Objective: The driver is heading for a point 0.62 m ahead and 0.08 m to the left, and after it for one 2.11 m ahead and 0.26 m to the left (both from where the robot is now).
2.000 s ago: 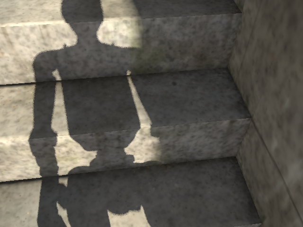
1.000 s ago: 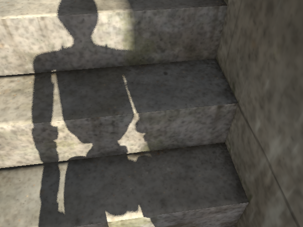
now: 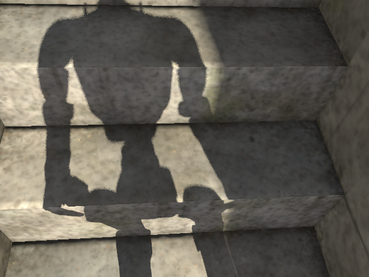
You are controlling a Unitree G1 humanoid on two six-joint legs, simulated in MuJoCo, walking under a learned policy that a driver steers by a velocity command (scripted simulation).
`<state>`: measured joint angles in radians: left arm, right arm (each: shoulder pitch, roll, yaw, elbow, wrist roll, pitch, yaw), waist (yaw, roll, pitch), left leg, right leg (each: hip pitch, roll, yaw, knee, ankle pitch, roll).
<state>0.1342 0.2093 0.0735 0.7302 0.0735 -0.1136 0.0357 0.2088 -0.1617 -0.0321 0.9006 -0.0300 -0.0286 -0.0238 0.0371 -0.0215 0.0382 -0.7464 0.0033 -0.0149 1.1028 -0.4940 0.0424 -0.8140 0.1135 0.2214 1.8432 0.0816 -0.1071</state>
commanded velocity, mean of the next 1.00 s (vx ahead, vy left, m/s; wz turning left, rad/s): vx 0.50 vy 0.00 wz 0.06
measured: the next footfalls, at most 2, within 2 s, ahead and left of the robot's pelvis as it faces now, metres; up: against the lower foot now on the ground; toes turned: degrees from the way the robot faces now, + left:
right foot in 0.46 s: +0.36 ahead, -0.11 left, +0.20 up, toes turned -7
left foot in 0.98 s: +0.57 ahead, +0.04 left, +0.41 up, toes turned +5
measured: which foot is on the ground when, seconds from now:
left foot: down 0.00-0.50, up 0.52-0.96, down 0.98-1.00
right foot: up 0.00-0.44, down 0.46-0.98, up 1.00-1.00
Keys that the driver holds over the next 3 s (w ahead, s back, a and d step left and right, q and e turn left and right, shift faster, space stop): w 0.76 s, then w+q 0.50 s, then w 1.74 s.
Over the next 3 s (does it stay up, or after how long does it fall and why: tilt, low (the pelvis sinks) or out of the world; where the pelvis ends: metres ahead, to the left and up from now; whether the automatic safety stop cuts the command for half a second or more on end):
stays up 1.57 0.26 1.11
